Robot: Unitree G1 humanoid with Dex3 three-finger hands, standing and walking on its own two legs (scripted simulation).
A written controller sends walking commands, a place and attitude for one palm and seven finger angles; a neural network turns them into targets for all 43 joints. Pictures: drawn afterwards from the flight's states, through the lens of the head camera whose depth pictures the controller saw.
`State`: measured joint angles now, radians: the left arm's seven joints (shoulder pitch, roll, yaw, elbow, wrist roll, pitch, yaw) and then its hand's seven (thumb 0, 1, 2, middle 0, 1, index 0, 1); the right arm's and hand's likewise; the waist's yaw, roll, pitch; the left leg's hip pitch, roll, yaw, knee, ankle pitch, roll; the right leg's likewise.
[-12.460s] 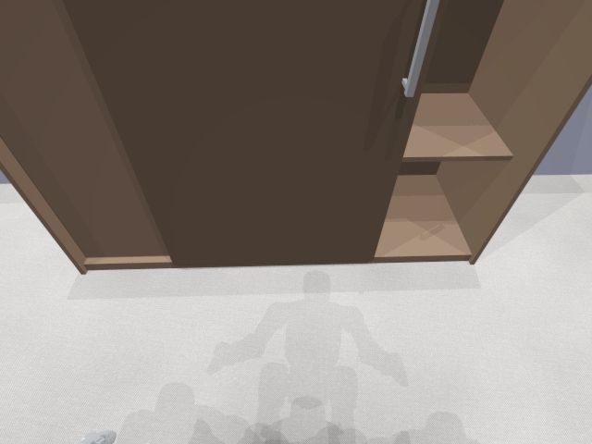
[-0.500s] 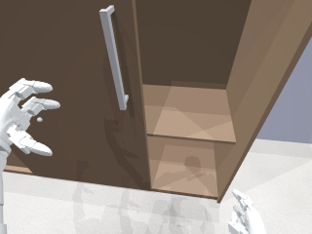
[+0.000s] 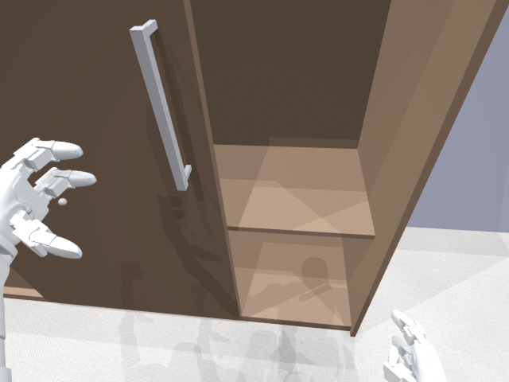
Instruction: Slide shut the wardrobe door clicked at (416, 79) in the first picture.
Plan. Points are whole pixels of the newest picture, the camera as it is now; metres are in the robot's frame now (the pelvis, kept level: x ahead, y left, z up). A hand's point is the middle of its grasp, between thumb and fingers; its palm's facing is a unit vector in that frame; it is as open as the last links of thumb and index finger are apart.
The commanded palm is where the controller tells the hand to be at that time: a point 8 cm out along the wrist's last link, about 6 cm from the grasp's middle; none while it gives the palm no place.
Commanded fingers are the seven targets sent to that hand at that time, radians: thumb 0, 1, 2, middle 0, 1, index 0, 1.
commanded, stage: move the hooked fingers beside the handle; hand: left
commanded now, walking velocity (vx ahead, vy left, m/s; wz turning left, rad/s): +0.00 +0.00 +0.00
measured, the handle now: (168, 117) +0.49 +0.20 +0.20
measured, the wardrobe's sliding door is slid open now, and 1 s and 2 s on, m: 0.42 0.42 0.42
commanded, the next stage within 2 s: none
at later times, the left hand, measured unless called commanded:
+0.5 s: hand (88, 177) +0.33 +0.27 +0.20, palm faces +0.00 -1.00 -0.08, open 14.0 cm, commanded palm +0.29 +0.31 +0.20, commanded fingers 0.00 -0.50 0.30 -0.30 -1.20 -0.30 -1.20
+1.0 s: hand (111, 158) +0.38 +0.26 +0.20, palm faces +0.00 -1.00 -0.05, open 14.0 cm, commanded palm +0.35 +0.31 +0.20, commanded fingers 0.00 -0.50 0.30 -0.30 -1.20 -0.30 -1.20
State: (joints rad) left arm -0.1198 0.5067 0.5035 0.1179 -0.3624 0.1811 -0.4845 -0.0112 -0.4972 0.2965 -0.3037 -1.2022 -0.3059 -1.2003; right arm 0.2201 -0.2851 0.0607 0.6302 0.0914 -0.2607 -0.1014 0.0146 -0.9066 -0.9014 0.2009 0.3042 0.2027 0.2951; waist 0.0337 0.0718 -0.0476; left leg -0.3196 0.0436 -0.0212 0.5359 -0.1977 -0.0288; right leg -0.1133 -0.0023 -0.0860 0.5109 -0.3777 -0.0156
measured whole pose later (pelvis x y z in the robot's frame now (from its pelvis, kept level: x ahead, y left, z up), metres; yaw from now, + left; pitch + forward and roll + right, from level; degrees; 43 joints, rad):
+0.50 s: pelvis +0.00 +0.01 +0.00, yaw +0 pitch +0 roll +0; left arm -0.30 0.49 0.44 0.26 -0.31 0.16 -0.44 -0.01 -0.50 0.30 -0.30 -1.20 -0.30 -1.20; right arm 0.23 -0.27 0.07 0.63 0.08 -0.22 -0.10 0.01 -0.91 -0.90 0.20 0.30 0.20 0.30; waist 0.01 0.06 -0.03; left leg -0.33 0.03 -0.01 0.53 -0.20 -0.02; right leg -0.13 -0.02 -0.08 0.51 -0.37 0.00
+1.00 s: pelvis +0.00 +0.02 +0.00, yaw -1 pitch +1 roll -1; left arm -0.49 0.49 0.40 0.49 -0.25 0.13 -0.38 -0.01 -0.50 0.30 -0.30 -1.20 -0.30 -1.20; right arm 0.26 -0.28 0.05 0.64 0.07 -0.17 -0.10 0.01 -0.91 -0.90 0.20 0.30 0.20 0.30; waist -0.02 0.06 -0.02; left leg -0.35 0.03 0.00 0.53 -0.19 -0.01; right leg -0.15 -0.02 -0.06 0.50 -0.36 0.00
